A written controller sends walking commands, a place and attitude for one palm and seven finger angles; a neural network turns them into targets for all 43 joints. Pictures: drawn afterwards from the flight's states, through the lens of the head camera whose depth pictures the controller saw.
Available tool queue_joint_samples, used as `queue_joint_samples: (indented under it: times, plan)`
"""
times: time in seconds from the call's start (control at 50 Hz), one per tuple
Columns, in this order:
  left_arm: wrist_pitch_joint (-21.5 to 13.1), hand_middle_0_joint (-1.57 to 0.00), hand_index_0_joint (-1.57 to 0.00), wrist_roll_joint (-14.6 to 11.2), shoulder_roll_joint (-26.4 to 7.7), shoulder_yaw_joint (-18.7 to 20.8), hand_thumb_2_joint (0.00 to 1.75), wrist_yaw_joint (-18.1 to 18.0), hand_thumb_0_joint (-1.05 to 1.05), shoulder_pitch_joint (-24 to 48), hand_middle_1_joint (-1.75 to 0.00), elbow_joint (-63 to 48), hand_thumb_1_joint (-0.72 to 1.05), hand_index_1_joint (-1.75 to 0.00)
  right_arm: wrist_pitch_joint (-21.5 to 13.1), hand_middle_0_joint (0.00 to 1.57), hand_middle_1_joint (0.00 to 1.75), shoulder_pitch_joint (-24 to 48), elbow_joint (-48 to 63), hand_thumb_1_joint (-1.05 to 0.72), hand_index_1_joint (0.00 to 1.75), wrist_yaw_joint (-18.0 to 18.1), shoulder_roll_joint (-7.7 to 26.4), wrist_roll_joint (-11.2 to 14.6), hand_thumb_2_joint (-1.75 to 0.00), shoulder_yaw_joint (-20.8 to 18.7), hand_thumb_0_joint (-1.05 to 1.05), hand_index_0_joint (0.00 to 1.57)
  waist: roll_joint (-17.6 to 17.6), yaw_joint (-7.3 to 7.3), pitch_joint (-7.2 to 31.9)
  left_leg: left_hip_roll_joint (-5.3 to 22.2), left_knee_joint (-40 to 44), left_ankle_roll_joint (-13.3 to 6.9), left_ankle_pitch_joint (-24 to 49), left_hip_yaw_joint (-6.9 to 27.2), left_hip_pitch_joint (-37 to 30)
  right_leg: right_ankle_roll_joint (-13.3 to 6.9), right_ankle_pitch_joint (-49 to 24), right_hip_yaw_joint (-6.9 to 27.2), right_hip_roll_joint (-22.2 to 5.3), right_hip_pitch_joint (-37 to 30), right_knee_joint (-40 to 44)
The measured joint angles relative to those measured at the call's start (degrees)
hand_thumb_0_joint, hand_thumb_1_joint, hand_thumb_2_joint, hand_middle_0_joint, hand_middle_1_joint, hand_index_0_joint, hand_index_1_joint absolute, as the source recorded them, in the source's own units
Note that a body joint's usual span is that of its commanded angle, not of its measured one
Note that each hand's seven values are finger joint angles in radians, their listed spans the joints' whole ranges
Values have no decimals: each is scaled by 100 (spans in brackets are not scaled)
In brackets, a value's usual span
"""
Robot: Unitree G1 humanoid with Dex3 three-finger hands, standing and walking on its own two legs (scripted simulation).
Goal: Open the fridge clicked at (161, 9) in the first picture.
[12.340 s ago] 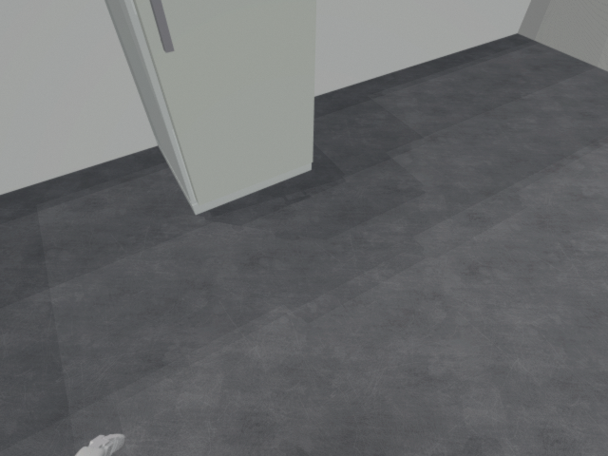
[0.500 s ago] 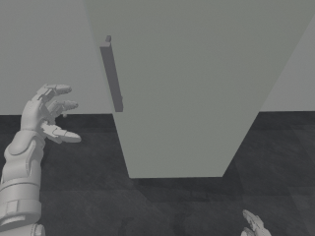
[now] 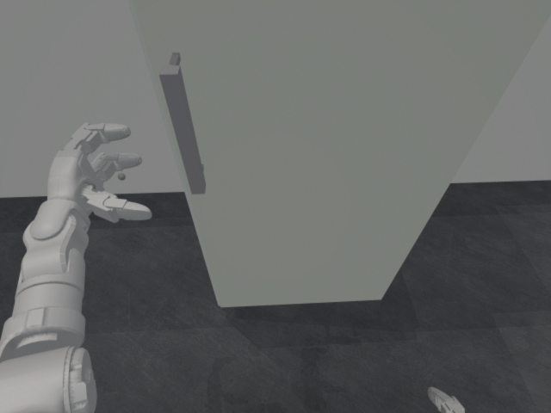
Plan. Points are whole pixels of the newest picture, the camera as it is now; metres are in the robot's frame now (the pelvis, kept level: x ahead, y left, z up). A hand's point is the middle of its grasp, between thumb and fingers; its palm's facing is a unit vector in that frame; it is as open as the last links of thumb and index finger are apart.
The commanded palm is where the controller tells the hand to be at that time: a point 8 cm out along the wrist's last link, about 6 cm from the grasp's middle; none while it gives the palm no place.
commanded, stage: move the hooked fingers beside the handle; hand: left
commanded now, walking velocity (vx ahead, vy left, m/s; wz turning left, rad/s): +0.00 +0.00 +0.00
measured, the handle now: (188, 130) +0.52 +0.17 +0.13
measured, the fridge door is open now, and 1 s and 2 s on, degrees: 0 0 0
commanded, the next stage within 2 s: feel for the door with the fingertips in 1.22 s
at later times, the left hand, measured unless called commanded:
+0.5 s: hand (142, 149) +0.46 +0.22 +0.14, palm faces +0.09 -1.00 +0.02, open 14.0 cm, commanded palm +0.43 +0.28 +0.13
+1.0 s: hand (138, 157) +0.45 +0.23 +0.13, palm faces +0.10 -1.00 +0.01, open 14.0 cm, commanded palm +0.42 +0.27 +0.13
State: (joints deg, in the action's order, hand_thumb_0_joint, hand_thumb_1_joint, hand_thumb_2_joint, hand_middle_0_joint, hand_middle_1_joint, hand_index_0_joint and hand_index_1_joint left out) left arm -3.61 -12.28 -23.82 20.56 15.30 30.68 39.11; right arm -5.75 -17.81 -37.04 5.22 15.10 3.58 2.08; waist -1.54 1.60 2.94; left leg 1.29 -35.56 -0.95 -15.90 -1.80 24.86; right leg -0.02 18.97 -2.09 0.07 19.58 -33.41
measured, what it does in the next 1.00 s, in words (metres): stands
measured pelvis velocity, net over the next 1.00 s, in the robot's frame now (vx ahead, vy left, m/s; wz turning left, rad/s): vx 0.00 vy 0.00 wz -0.01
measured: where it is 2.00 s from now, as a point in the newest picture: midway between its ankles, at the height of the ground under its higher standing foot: outside the picture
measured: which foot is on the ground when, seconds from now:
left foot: down 0.00-1.00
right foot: down 0.00-1.00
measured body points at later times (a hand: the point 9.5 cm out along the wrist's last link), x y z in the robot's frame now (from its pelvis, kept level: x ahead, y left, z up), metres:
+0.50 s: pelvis +0.00 +0.00 -0.01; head +0.05 +0.00 +0.44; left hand +0.45 +0.28 +0.14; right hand +0.04 -0.27 -0.12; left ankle +0.02 +0.11 -0.73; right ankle -0.02 -0.12 -0.73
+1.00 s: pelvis +0.00 +0.00 -0.01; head +0.05 +0.01 +0.44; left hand +0.44 +0.28 +0.13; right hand +0.07 -0.26 -0.12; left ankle +0.02 +0.11 -0.73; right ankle -0.02 -0.12 -0.73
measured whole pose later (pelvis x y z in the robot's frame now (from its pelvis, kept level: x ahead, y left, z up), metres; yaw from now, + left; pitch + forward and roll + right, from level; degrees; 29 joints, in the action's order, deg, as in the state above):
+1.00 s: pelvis +0.00 +0.00 -0.01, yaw +0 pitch +9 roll -2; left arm -10.5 -9.8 -26.4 21.4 13.9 42.0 53.9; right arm -1.5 -19.8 -36.6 3.5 15.2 2.8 1.5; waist -1.3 4.0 4.4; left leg 2.0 -40.3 -1.0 -17.8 -1.6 31.8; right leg 0.1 20.2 -2.1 0.8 26.0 -37.0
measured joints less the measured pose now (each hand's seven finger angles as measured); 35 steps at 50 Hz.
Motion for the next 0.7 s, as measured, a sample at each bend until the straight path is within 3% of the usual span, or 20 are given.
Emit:
queue_joint_samples:
  times: [0.26, 0.4, 0.5, 0.7]
  plan:
    - [-420, -29, -30, 140, -165, -46, 30, -55, -1, 914, -120, 1096, -50, -120, 143, 20, 30, -127, -116, -91, 30, -57, 45, -45, -90, -26, 1, 21, 19, 137, 29, 22, -199, 5, -48, 38, 340, -7, 39, -32, 21, 314, -166]
    - [-605, -30, -30, 302, -334, 78, 30, -105, -1, 1411, -120, 1802, -50, -120, 257, 20, 30, -247, -141, -91, 30, -102, 71, -90, -90, -30, 1, 21, 35, 280, 34, 49, -315, 5, -75, 23, 573, -9, 61, -12, 42, 560, -287]
    - [-818, -30, -30, 323, -448, 209, 30, -77, -1, 1530, -120, 1991, -50, -120, 348, 20, 30, -387, -163, -91, 30, -135, 75, -111, -90, -63, 1, 21, 43, 346, 65, 85, -376, 7, -112, -15, 681, -11, 72, 31, 73, 683, -336]
    - [-821, -30, -30, 283, -482, 311, 30, -13, -1, 1255, -120, 1771, -50, -120, 498, 20, 30, -552, -102, -91, 30, -145, 68, -99, -90, -104, 1, 21, 34, 362, 106, 119, -418, -1, -168, -55, 729, -3, 84, 76, 103, 729, -331]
